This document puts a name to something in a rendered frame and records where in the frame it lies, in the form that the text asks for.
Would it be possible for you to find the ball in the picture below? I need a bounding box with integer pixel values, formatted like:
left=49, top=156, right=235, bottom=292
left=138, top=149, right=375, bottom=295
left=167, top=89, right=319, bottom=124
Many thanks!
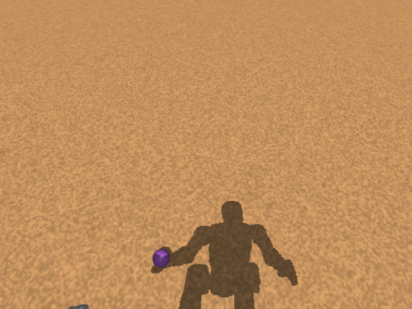
left=153, top=248, right=170, bottom=268

